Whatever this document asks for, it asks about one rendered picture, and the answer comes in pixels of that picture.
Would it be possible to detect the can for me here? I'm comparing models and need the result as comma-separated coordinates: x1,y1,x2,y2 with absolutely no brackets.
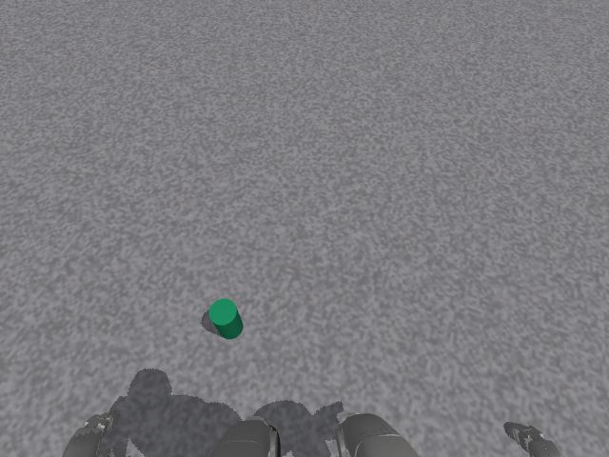
209,299,243,339

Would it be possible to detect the right robot hand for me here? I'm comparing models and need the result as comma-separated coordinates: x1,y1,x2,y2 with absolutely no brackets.
503,422,564,457

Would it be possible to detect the left robot hand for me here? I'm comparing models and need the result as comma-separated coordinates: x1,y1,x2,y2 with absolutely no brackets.
62,411,131,457

